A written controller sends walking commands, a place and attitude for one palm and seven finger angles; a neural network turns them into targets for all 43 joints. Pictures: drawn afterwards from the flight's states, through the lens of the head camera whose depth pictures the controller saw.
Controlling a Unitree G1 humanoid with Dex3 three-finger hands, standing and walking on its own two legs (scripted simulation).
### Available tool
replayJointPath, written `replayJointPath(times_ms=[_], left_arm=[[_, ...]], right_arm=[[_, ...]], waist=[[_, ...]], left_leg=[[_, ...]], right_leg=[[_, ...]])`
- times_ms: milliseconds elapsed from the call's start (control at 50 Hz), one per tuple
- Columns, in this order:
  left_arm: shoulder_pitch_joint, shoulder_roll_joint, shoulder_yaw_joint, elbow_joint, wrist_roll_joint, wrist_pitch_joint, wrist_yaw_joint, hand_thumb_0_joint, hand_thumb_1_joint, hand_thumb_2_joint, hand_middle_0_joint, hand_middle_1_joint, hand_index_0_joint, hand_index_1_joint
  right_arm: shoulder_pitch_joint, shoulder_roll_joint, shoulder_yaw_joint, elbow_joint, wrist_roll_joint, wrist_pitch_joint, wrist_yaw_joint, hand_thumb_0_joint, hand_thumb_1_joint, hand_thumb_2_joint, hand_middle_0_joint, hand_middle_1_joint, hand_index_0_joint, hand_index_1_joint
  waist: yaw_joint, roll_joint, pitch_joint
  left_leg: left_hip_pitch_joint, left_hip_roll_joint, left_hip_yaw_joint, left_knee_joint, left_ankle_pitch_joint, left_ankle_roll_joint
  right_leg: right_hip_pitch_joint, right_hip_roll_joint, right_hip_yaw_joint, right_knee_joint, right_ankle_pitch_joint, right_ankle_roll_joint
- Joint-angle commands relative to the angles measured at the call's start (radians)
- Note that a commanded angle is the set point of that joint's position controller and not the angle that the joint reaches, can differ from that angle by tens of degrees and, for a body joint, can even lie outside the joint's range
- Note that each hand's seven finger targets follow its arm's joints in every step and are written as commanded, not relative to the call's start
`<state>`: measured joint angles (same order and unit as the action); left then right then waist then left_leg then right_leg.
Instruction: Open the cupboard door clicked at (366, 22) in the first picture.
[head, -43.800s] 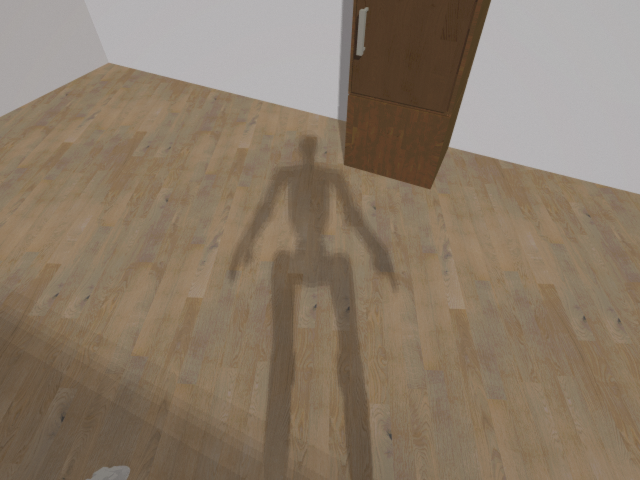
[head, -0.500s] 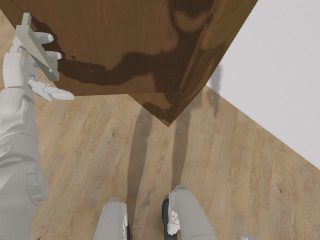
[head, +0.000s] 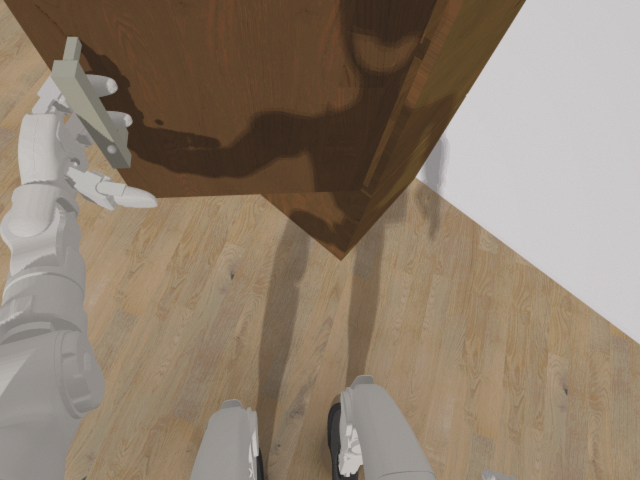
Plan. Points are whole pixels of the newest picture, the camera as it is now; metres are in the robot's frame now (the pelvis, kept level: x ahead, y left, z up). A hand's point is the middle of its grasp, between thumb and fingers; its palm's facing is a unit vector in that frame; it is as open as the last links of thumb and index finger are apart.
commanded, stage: close the thumb around the handle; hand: left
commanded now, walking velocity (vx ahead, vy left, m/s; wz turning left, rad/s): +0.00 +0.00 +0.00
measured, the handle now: (99, 109) +0.56 +0.24 +0.04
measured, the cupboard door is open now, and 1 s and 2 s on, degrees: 46 49 85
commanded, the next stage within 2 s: pull the door open along its arc in 0.64 s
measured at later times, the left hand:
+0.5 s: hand (114, 146) +0.50 +0.21 +0.04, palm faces +0.03 -1.00 -0.03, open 6.5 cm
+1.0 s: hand (115, 160) +0.48 +0.21 +0.04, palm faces +0.01 -1.00 -0.03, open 5.9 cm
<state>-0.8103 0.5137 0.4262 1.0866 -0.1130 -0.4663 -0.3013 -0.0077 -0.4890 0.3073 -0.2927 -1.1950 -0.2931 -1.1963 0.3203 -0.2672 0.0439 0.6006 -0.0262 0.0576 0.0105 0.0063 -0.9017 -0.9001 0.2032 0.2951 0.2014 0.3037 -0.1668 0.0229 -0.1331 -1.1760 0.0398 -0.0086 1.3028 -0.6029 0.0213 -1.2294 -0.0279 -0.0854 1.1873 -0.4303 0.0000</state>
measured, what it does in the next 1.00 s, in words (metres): stands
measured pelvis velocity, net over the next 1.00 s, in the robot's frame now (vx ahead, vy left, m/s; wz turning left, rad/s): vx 0.01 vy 0.00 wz -0.01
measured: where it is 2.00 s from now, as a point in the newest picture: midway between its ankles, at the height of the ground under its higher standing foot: outside the picture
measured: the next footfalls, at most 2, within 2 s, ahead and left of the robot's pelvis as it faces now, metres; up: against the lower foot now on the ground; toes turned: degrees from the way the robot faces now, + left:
none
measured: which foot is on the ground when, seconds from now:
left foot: down 0.00-1.00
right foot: down 0.00-1.00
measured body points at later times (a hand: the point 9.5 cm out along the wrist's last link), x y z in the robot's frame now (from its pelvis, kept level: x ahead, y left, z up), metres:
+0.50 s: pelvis +0.00 +0.00 +0.00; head +0.17 +0.03 +0.41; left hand +0.49 +0.27 +0.04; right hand +0.03 -0.27 -0.11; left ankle +0.00 +0.10 -0.62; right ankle +0.06 -0.13 -0.62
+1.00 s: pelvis +0.01 +0.00 +0.01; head +0.16 +0.02 +0.43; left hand +0.48 +0.26 +0.04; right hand +0.05 -0.27 -0.11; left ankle +0.00 +0.10 -0.62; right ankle +0.06 -0.13 -0.62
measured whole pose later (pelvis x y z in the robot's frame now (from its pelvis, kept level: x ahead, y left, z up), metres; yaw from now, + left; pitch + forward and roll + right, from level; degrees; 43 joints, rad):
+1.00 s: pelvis +0.01 +0.00 +0.01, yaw -1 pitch +27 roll -3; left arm -0.69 0.48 0.43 0.97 -0.16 -0.45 -0.31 0.01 0.73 0.76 -0.36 -1.34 -0.35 -1.35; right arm 0.32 -0.27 0.04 0.58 -0.01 0.07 0.02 0.01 -0.90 -0.90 0.20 0.29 0.20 0.30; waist -0.16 0.02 -0.14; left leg -1.14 0.05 0.01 1.27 -0.61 0.02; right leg -1.21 -0.02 -0.07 1.17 -0.43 0.00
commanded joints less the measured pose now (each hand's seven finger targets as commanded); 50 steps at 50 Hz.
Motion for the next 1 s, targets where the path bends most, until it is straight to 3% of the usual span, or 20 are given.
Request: replayJointPath(times_ms=[0,60,100,140,180,200,260,320,420,460,520,560,620,720,740,900,980], left_arm=[[-0.383,0.23,0.016,-0.213,-0.019,-0.075,-0.001,0.0,-0.276,0.396,-0.316,-1.224,-0.316,-1.224],[-0.394,0.233,0.014,-0.182,-0.01,-0.069,0.004,0.0,-0.108,0.468,-0.328,-1.242,-0.328,-1.242],[-0.411,0.243,0.02,-0.194,-0.007,-0.078,0.004,0.0,0.004,0.516,-0.336,-1.254,-0.336,-1.254],[-0.427,0.212,-0.005,-0.188,-0.009,-0.073,0.002,0.0,0.116,0.564,-0.344,-1.266,-0.344,-1.266],[-0.422,0.255,0.025,-0.178,-0.011,-0.074,0.003,0.0,0.228,0.612,-0.352,-1.278,-0.352,-1.278],[-0.433,0.237,0.01,-0.185,-0.009,-0.074,0.0,0.0,0.284,0.636,-0.356,-1.284,-0.356,-1.284],[-0.437,0.25,0.017,-0.166,-0.007,-0.064,-0.002,0.0,0.452,0.708,-0.368,-1.302,-0.368,-1.302],[-0.449,0.245,0.016,-0.199,-0.007,-0.073,0.002,0.0,0.62,0.78,-0.38,-1.32,-0.38,-1.32],[-0.462,0.232,-0.003,-0.187,0.001,-0.066,0.006,0.0,0.9,0.9,-0.4,-1.35,-0.4,-1.35],[-0.445,0.205,-0.021,-0.183,0.003,-0.061,0.008,0.0,0.9,0.9,-0.4,-1.35,-0.4,-1.35],[-0.447,0.233,0.003,-0.202,-0.003,-0.068,0.007,0.0,0.9,0.9,-0.4,-1.35,-0.4,-1.35],[-0.432,0.211,-0.013,-0.204,-0.005,-0.067,0.003,0.0,0.9,0.9,-0.4,-1.35,-0.4,-1.35],[-0.432,0.256,0.016,-0.174,0.003,-0.066,0.006,0.0,0.9,0.9,-0.4,-1.35,-0.4,-1.35],[-0.432,0.264,0.02,-0.191,-0.001,-0.071,-0.005,0.0,0.9,0.9,-0.4,-1.35,-0.4,-1.35],[-0.398,0.295,0.051,-0.176,-0.001,-0.067,-0.006,0.0,0.9,0.9,-0.4,-1.35,-0.4,-1.35],[-0.152,0.231,0.042,-0.286,-0.044,-0.055,-0.029,0.0,0.9,0.9,-0.4,-1.35,-0.4,-1.35],[0.033,0.166,0.025,-0.392,-0.075,-0.046,-0.024,0.0,0.9,0.9,-0.4,-1.35,-0.4,-1.35]], right_arm=[[0.169,-0.19,-0.066,-0.044,0.003,-0.014,-0.015,0.0,-0.9,-0.9,0.2,0.3,0.2,0.3],[0.166,-0.189,-0.062,-0.04,0.004,-0.015,-0.018,0.0,-0.9,-0.9,0.2,0.3,0.2,0.3],[0.169,-0.191,-0.064,-0.039,0.001,-0.017,-0.021,0.0,-0.9,-0.9,0.2,0.3,0.2,0.3],[0.167,-0.19,-0.063,-0.036,0.001,-0.018,-0.02,0.0,-0.9,-0.9,0.2,0.3,0.2,0.3],[0.172,-0.194,-0.06,-0.038,0.001,-0.019,-0.023,0.0,-0.9,-0.9,0.2,0.3,0.2,0.3],[0.169,-0.192,-0.06,-0.038,0.0,-0.018,-0.021,0.0,-0.9,-0.9,0.2,0.3,0.2,0.3],[0.168,-0.195,-0.058,-0.037,0.001,-0.016,-0.023,0.0,-0.9,-0.9,0.2,0.3,0.2,0.3],[0.177,-0.194,-0.064,-0.036,-0.002,-0.018,-0.022,0.0,-0.9,-0.9,0.2,0.3,0.2,0.3],[0.177,-0.193,-0.062,-0.031,-0.002,-0.012,-0.02,0.0,-0.9,-0.9,0.2,0.3,0.2,0.3],[0.18,-0.191,-0.064,-0.03,-0.002,-0.012,-0.018,0.0,-0.9,-0.9,0.2,0.3,0.2,0.3],[0.184,-0.193,-0.065,-0.029,-0.003,-0.012,-0.018,0.0,-0.9,-0.9,0.2,0.3,0.2,0.3],[0.179,-0.187,-0.064,-0.033,-0.001,-0.012,-0.017,0.0,-0.9,-0.9,0.2,0.3,0.2,0.3],[0.18,-0.189,-0.06,-0.027,-0.002,-0.011,-0.02,0.0,-0.9,-0.9,0.2,0.3,0.2,0.3],[0.178,-0.189,-0.059,-0.034,-0.001,-0.014,-0.022,0.0,-0.9,-0.9,0.2,0.3,0.2,0.3],[0.177,-0.192,-0.06,-0.036,0.001,-0.013,-0.022,0.0,-0.9,-0.9,0.2,0.3,0.2,0.3],[0.152,-0.18,-0.067,-0.083,0.014,-0.01,-0.009,0.0,-0.9,-0.9,0.2,0.3,0.2,0.3],[0.131,-0.171,-0.077,-0.118,0.027,-0.015,-0.004,0.0,-0.9,-0.9,0.2,0.3,0.2,0.3]], waist=[[-0.003,0.148,-0.526],[-0.009,0.125,-0.489],[-0.009,0.144,-0.511],[-0.019,0.154,-0.51],[-0.011,0.14,-0.504],[-0.013,0.168,-0.524],[-0.019,0.143,-0.504],[-0.014,0.173,-0.566],[-0.025,0.16,-0.53],[-0.025,0.172,-0.537],[-0.019,0.156,-0.57],[-0.02,0.155,-0.553],[-0.021,0.138,-0.523],[-0.014,0.155,-0.538],[-0.003,0.152,-0.538],[0.055,0.14,-0.573],[0.082,0.071,-0.55]], left_leg=[[0.337,-0.019,-0.059,-0.179,0.474,-0.018],[0.287,-0.024,-0.051,-0.179,0.416,-0.01],[0.317,-0.022,-0.059,-0.179,0.442,-0.013],[0.322,-0.022,-0.059,-0.176,0.439,-0.015],[0.304,-0.023,-0.062,-0.177,0.435,-0.013],[0.322,-0.024,-0.062,-0.174,0.455,-0.016],[0.288,-0.023,-0.059,-0.171,0.422,-0.012],[0.346,-0.021,-0.067,-0.162,0.483,-0.018],[0.322,-0.02,-0.065,-0.163,0.462,-0.016],[0.344,-0.02,-0.066,-0.168,0.471,-0.018],[0.341,-0.02,-0.065,-0.163,0.488,-0.017],[0.321,-0.024,-0.053,-0.165,0.465,-0.01],[0.288,-0.023,-0.05,-0.164,0.444,-0.007],[0.298,-0.024,-0.053,-0.165,0.453,-0.007],[0.287,-0.024,-0.045,-0.162,0.456,-0.006],[0.327,-0.022,-0.033,-0.188,0.541,-0.013],[0.311,-0.026,-0.018,-0.218,0.535,-0.008]], right_leg=[[0.327,0.052,0.032,-0.095,0.252,-0.023],[0.337,0.051,0.038,-0.102,0.23,-0.022],[0.321,0.049,0.035,-0.095,0.234,-0.024],[0.3,0.049,0.032,-0.095,0.225,-0.023],[0.319,0.051,0.032,-0.092,0.227,-0.027],[0.31,0.049,0.033,-0.088,0.236,-0.025],[0.312,0.049,0.035,-0.091,0.22,-0.023],[0.302,0.049,0.032,-0.083,0.25,-0.025],[0.295,0.049,0.031,-0.086,0.241,-0.022],[0.288,0.05,0.029,-0.091,0.238,-0.024],[0.323,0.051,0.033,-0.089,0.266,-0.023],[0.342,0.051,0.04,-0.099,0.27,-0.022],[0.351,0.052,0.042,-0.098,0.267,-0.023],[0.353,0.051,0.042,-0.092,0.272,-0.024],[0.362,0.051,0.046,-0.093,0.278,-0.024],[0.436,0.051,0.042,-0.094,0.349,-0.025],[0.505,0.052,0.043,-0.112,0.372,-0.024]])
